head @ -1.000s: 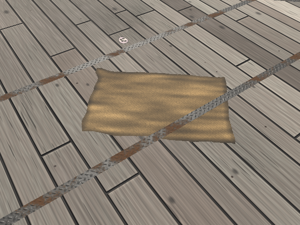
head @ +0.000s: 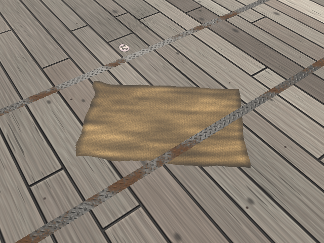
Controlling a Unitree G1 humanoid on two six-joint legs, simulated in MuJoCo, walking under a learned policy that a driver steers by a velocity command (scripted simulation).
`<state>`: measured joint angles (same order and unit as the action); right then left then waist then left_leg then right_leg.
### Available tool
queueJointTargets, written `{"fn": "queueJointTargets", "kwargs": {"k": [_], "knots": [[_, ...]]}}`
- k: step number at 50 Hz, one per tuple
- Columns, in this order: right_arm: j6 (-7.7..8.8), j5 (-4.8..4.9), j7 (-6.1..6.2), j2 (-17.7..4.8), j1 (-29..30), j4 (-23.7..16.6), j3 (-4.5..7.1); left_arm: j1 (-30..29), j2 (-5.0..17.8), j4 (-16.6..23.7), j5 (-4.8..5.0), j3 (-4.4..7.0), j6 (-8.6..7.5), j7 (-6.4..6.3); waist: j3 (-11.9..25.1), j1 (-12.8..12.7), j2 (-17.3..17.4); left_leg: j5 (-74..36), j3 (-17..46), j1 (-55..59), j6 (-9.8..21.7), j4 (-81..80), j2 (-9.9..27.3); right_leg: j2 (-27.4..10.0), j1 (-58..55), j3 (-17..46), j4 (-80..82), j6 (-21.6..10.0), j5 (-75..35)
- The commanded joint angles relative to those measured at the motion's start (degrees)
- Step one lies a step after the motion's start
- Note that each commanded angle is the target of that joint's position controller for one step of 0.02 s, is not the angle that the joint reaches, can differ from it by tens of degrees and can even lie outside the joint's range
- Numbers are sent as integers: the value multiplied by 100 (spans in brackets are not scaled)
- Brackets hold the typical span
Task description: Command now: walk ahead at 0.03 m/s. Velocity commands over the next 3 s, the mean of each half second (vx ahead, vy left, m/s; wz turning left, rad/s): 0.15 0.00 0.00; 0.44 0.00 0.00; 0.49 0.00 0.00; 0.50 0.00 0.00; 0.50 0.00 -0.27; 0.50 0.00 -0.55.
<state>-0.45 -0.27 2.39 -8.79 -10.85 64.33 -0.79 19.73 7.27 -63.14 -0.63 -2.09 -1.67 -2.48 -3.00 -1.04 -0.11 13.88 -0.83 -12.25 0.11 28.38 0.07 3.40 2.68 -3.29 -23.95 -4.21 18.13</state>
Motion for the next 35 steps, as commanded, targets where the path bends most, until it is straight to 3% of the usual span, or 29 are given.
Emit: {"fn": "queueJointTargets", "kwargs": {"k": [1, 6, 10, 13, 14, 16, 18, 20, 22, 24, 26, 27, 28, 29, 30, 31, 32, 34, 35], "knots": [[13, -5, 5, -416, -405, 35, 75, 645, 580, -75, -19, 133, 38, -45, -281, 113, 318, -2045, 584, 606, 304, -329, 562, -838, 744, 661, 500, 58, -1845], [88, 33, 77, -445, -516, 139, 103, 586, 515, -123, 7, 156, 38, -40, 87, 70, 26, -2479, 539, 773, 336, -348, 542, -922, 260, 624, 449, 96, -2594], [80, 22, 84, -414, -536, 181, 110, 545, 487, -175, -4, 157, 79, -62, 49, 63, -62, -2348, 529, 704, 341, -428, 531, -921, 202, 590, 479, 104, -2446], [47, -32, 55, -476, -579, 184, 171, 694, 635, -244, -42, 239, 114, -40, -13, -11, -205, -222, 289, 339, 475, -168, 169, -764, 195, 639, 496, -139, -317], [35, -67, 16, -479, -514, 137, 200, 774, 718, -251, -60, 284, 127, -25, -249, -75, -433, 692, 147, -123, 513, 127, -14, -898, 275, 949, 634, -332, 670], [91, -149, -90, -339, -115, -137, 192, 1149, 954, -322, -43, 388, 120, -6, -1002, -272, -887, 1415, -287, -1487, 491, 920, -216, -1678, 193, 1984, 1278, -842, 2062], [223, -179, -170, -347, 393, -487, 204, 1398, 985, -370, -98, 432, 39, 11, -1446, -411, -765, 1429, -343, -2442, 495, 1547, 83, -2256, -73, 2554, 1508, -1197, 1529], [356, -132, -239, -478, 578, -726, 273, 1493, 1060, -372, -172, 478, -74, 29, -1339, -403, -581, 1471, -184, -3129, 489, 2015, 295, -2399, -725, 2507, 1443, -1281, 329], [441, -54, -305, -547, 618, -890, 329, 1324, 1071, -297, -173, 497, -153, 56, -1120, -281, -452, 1223, -192, -2974, 461, 1771, 339, -2238, -856, 2032, 1370, -1102, -481], [444, -5, -366, -481, 392, -947, 364, 979, 1101, -185, -129, 509, -202, 85, -934, -27, -504, 649, -394, -1951, 474, 1335, 145, -1939, -224, 1444, 1246, -841, -970], [419, 24, -375, -369, -831, -596, 437, 500, 1150, -71, -18, 500, -256, 127, -522, 656, -382, -133, -756, 428, 576, 618, -354, -1447, 1070, 641, 351, -492, -2256], [410, 2, -328, -603, -1740, -272, 578, 588, 1113, -89, -35, 470, -297, 161, -61, 994, -14, -34, -702, 1601, 659, 441, -478, -1121, 1512, 266, -793, -330, -2836], [427, -124, -238, -1147, -2695, -139, 737, 515, 908, 77, -20, 390, -315, 210, 417, 1392, 952, 1485, 1204, 2406, 969, -562, 823, -540, 2410, -266, -2822, -25, -1829], [391, -159, -246, -1451, -2905, -96, 729, 705, 538, 286, -13, 349, -320, 254, 827, 1091, 1744, 2263, 4106, 2427, 1509, -1964, 2149, 168, 3163, 107, -4606, 15, 1323], [341, -88, -233, -1284, -1997, -251, 662, 357, 694, 402, -92, 401, -268, 279, 180, 618, 865, 2944, 4031, 1639, 1458, -2050, 2079, -305, 3451, 690, -5135, -148, 902], [363, -60, -240, -1068, -1280, -504, 594, 94, 716, 494, -89, 408, -270, 326, -307, 406, 314, 2468, 3275, 957, 1360, -1973, 1971, -584, 3499, 625, -5065, -216, 237], [422, -56, -264, -925, -948, -591, 528, 75, 638, 490, -71, 411, -290, 336, -411, 212, 59, 1541, 2593, 564, 1233, -2032, 1699, -761, 3270, 597, -4761, -225, -150], [529, -50, -244, -611, -898, -554, 398, 405, 535, 400, -141, 423, -195, 353, -268, -79, 195, 296, 1648, 241, 1044, -2073, 1295, -897, 2727, 518, -4320, -112, -345], [575, -59, -223, -572, -1082, -483, 369, 431, 542, 407, -137, 441, -141, 368, -235, -105, 260, -195, 1403, 256, 1048, -2068, 1226, -866, 2674, 429, -4236, -65, -403]]}}
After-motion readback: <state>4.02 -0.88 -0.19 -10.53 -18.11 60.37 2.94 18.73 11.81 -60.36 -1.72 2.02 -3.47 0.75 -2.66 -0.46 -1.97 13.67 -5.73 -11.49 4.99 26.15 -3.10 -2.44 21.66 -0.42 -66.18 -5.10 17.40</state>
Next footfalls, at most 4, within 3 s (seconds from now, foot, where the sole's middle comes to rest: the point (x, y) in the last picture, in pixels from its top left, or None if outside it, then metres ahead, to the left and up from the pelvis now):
0.54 left None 0.22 0.15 -0.77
1.10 right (174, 231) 0.55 -0.01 -0.77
1.64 left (135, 168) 0.86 0.17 -0.77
2.22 right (170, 121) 1.16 0.01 -0.77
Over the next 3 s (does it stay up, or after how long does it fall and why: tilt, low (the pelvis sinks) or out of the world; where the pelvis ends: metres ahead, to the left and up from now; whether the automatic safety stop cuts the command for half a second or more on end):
stays up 1.42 0.05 0.01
